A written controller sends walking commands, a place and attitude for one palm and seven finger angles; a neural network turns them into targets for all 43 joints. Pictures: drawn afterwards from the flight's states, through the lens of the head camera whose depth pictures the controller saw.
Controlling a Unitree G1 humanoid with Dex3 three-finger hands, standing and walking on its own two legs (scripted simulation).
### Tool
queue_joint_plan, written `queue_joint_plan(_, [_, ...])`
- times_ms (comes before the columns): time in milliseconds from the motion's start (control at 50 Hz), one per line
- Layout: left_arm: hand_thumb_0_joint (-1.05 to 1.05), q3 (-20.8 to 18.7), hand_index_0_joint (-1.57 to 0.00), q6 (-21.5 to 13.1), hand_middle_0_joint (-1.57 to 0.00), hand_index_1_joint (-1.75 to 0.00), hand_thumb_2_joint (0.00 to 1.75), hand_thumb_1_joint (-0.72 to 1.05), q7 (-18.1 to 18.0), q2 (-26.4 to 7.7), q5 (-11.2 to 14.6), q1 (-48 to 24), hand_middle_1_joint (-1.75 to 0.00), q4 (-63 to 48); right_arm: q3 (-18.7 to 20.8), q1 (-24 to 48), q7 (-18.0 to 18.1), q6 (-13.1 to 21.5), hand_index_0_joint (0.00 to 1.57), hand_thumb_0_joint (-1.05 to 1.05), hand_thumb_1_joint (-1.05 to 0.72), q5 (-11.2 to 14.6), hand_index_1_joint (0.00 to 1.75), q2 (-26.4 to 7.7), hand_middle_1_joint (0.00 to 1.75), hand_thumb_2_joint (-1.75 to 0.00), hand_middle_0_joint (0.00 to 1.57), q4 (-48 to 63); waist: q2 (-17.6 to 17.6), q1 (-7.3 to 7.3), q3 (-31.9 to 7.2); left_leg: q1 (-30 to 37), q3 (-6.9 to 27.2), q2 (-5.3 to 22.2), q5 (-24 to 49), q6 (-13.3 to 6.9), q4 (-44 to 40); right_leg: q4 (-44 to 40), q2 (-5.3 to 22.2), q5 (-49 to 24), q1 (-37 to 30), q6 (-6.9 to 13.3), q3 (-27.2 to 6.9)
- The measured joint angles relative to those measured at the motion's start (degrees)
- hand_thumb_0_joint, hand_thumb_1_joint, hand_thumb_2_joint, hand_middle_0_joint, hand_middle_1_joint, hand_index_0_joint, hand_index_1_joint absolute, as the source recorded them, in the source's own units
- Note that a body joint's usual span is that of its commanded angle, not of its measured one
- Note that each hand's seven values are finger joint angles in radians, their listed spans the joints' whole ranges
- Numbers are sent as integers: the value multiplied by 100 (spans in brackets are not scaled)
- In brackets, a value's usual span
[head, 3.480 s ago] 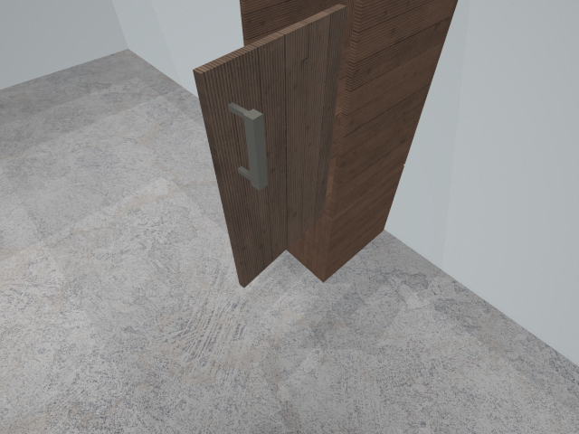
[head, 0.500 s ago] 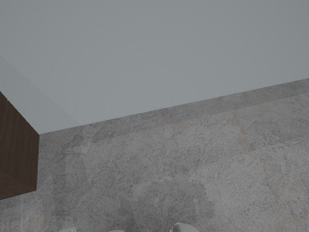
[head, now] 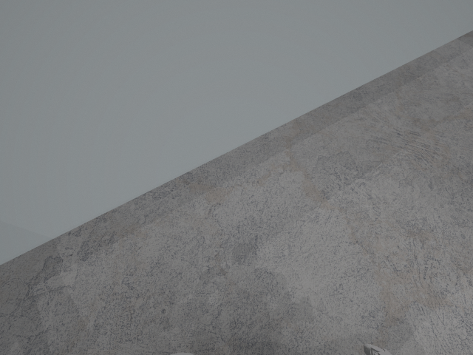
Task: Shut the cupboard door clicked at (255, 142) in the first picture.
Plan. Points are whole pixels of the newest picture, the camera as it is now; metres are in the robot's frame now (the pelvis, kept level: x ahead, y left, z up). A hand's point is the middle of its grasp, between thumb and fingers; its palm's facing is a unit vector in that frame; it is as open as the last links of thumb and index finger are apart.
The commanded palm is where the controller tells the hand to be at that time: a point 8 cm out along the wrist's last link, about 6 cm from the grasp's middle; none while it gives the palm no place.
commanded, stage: walk around to get in front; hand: left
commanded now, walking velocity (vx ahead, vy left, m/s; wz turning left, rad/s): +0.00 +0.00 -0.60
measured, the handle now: out of the picture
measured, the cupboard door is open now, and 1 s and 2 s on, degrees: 96 96 96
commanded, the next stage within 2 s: walk to a spot facing it in 1.74 s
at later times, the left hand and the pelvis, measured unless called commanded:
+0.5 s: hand (168, 335) +0.17 +0.14 -0.16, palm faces -0.28 -0.93 -0.24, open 7.4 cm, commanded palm none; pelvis +0.03 -0.03 +0.01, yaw -18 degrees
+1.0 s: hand (251, 266) +0.31 -0.02 -0.15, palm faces -0.57 -0.79 -0.23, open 7.4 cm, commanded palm none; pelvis +0.11 -0.12 +0.00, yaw -35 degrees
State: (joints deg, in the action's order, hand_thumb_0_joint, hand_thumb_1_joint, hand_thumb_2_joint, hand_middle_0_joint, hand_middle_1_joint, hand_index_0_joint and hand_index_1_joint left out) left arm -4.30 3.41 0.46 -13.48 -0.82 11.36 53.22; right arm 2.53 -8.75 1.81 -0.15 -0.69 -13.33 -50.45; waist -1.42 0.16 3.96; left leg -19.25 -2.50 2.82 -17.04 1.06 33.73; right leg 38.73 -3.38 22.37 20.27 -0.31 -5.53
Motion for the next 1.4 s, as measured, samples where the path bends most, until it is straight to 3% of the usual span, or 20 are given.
queue_joint_plan(60, [1,-64,-20,42,-20,-30,90,91,81,-113,-39,-142,-30,13,-101,-110,7,60,21,0,-91,-88,30,147,30,-89,20,-5,-98,20,62,108,-170,135,-48,-75,35,1700,83,693,514,-118,335])
queue_joint_plan(100, [1,-85,-20,46,-20,-30,90,91,128,-132,-39,-248,-30,-33,-136,-221,7,51,21,0,-91,-115,30,193,30,-89,21,-24,-54,37,100,256,-237,261,15,-18,-149,2098,208,710,632,-199,589])
queue_joint_plan(200, [1,-44,-20,14,-19,-30,90,91,203,-88,-28,-404,-30,-200,-113,-425,-30,-15,21,0,-90,-127,30,145,30,-89,21,-113,212,-23,147,461,-462,611,-13,143,-247,932,384,546,226,-174,978])
queue_joint_plan(260, [1,-5,-20,-71,-19,-30,90,91,214,-136,-38,-401,-30,-303,-50,-584,-74,-80,21,1,-90,-83,30,62,30,-89,21,-123,239,-90,89,367,-634,732,-289,285,179,-397,448,-439,-317,-5,1019])
queue_joint_plan(320, [1,20,-20,-191,-19,-30,90,91,101,-79,-42,-460,-30,-267,39,-489,-56,-262,21,1,-90,-9,30,-108,30,-89,21,-250,317,-122,147,-192,-230,553,-1291,335,1658,-238,377,-323,-215,132,804])
queue_joint_plan(380, [1,32,-20,-175,-20,-30,90,91,-7,-1,-46,-404,-30,-224,90,-315,-31,-330,21,1,-91,18,30,-183,30,-89,21,-327,280,-108,202,-572,-18,290,-1243,366,2488,-408,316,-376,-288,112,593])
queue_joint_plan(520, [1,38,-20,-75,-20,-30,90,91,-24,-5,-44,-182,-30,-65,44,-66,-32,-136,20,1,-91,57,30,-46,30,-89,20,-84,-44,-60,142,-143,-80,-67,-320,361,511,-608,185,-528,-314,25,9])
queue_joint_plan(560, [1,28,-20,-8,-20,-30,90,91,9,0,-12,-119,-30,-46,5,-126,-27,-16,20,1,-91,-7,30,-36,30,-89,20,-7,14,-82,26,0,-55,15,22,94,-10,-142,46,-43,-85,-15,-7])
queue_joint_plan(600, [1,-19,-20,46,-20,-30,90,91,88,-45,-37,-127,-30,-6,-61,-207,-39,57,20,1,-91,-83,30,49,30,-89,20,-1,-38,-73,-1,44,-188,116,-46,-64,97,959,70,562,296,-41,207])
queue_joint_plan(660, [1,-80,-20,35,-20,-30,90,91,235,-78,-86,-207,-30,17,-130,-454,-57,132,21,0,-91,-137,30,142,30,-89,20,-46,-31,-51,-25,375,-346,280,-19,-20,-272,1948,287,396,679,-108,614])
queue_joint_plan(800, [1,-40,-20,-62,-19,-30,90,91,381,-27,-92,-433,-30,-108,-93,-945,-119,161,21,0,-90,-166,30,101,30,-89,21,-295,211,-159,-21,996,-863,687,-102,236,-721,633,644,59,538,-101,1101])
queue_joint_plan(860, [1,-14,-20,-178,-19,-30,90,91,392,-71,-104,-519,-30,-178,-41,-1204,-159,114,21,0,-90,-140,30,14,30,-89,21,-384,261,-265,-45,983,-1002,874,-550,372,-153,-430,598,-95,14,70,1226])
queue_joint_plan(880, [1,-19,-20,-286,-19,-30,90,91,364,-108,-104,-539,-30,-215,-29,-1250,-178,63,21,1,-90,-97,30,-6,30,-89,21,-435,190,-241,-55,778,-949,851,-926,369,506,-529,620,-656,15,142,1157])
queue_joint_plan(940, [1,0,-20,-454,-19,-30,90,91,196,6,-32,-531,-30,-188,37,-1017,-194,-142,21,1,-91,-52,30,-152,30,-89,21,-655,316,-231,81,-107,-245,636,-1311,338,2555,-190,487,-548,-27,175,1104])
queue_joint_plan(980, [1,17,-20,-467,-19,-30,90,91,112,70,-41,-380,-30,-126,77,-812,-204,-151,20,1,-91,-68,30,-176,30,-89,20,-669,305,-221,68,-536,-125,531,-998,354,2853,-466,403,-459,-251,148,1006])
queue_joint_plan(1060, [1,45,-20,-499,-20,-30,90,91,95,114,-75,-52,-30,126,78,-409,-239,10,20,1,-91,-68,30,-66,30,-89,20,-420,89,-163,22,-853,-153,362,-449,387,1789,-1046,339,-590,-664,109,688])
queue_joint_plan(1140, [1,47,-20,-437,-20,-30,90,91,156,151,-65,252,-30,362,10,-145,-257,246,20,1,-91,-57,30,45,30,-89,20,-172,-46,-53,-16,-477,-266,176,156,346,220,-977,302,-291,-956,11,365])
queue_joint_plan(1220, [1,0,-20,-287,-20,-30,90,91,180,113,-69,376,-30,522,-85,-151,-177,499,20,0,-91,-159,30,184,30,-89,20,-42,-93,-67,-137,-268,-452,251,177,-140,289,1487,241,551,-160,149,397])
queue_joint_plan(1280, [1,-43,-20,-279,-20,-30,90,91,235,37,-119,137,-30,511,-145,-399,-130,539,21,0,-91,-164,30,362,30,-89,20,-132,-157,-49,-137,143,-602,283,113,-73,-116,2799,445,-37,599,104,670])
queue_joint_plan(1400, [1,5,-19,-301,-19,-30,90,92,300,121,-115,-344,-30,195,-101,-977,-118,442,21,0,-92,-153,30,379,30,-89,21,-590,54,-95,-97,1010,-915,421,141,40,-1029,1330,768,-631,1024,15,1021])
